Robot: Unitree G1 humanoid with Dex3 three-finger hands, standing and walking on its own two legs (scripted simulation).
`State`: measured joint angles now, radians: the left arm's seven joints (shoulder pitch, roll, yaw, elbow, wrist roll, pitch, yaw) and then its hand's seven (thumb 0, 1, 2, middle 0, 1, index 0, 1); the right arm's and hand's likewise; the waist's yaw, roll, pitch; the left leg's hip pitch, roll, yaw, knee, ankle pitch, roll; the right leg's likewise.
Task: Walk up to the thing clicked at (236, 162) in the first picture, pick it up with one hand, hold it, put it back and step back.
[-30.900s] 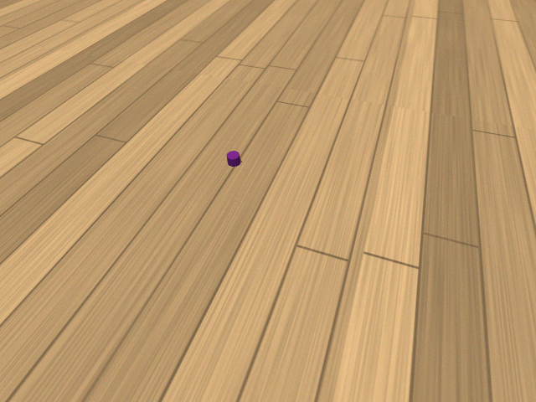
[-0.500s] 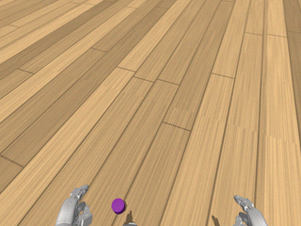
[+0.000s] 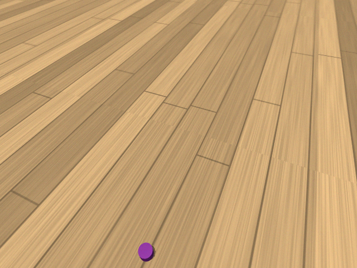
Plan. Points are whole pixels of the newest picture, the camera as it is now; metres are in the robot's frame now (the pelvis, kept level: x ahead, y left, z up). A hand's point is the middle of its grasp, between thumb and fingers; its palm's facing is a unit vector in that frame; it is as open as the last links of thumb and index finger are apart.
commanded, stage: stand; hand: left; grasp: from above
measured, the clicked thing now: (146, 252) +0.35 +0.22 -0.74
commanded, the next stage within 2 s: step back in 1.92 s
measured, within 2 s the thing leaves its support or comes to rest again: neither
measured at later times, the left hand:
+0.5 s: hand out of the picture +0.05 +0.23 -0.16, palm faces +0.03 -0.94 -0.33, open 7.3 cm
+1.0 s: hand out of the picture +0.07 +0.23 -0.15, palm faces +0.04 -0.94 -0.33, open 7.3 cm
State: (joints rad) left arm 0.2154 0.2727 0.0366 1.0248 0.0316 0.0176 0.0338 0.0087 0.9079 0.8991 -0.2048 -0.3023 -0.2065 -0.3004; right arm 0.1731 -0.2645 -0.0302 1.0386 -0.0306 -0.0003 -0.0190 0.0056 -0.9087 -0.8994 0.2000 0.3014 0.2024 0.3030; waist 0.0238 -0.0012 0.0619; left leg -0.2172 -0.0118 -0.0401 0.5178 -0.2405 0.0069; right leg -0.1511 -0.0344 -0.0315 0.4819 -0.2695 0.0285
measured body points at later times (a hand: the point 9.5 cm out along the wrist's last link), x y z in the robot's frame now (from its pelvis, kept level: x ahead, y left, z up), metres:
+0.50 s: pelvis +0.00 -0.01 +0.01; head +0.01 -0.01 +0.46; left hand +0.05 +0.28 -0.13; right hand +0.07 -0.29 -0.13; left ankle +0.03 +0.11 -0.74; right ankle +0.00 -0.14 -0.74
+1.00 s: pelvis +0.01 -0.02 +0.01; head +0.01 -0.02 +0.46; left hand +0.07 +0.28 -0.13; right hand +0.09 -0.30 -0.13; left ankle +0.03 +0.11 -0.74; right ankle +0.00 -0.14 -0.74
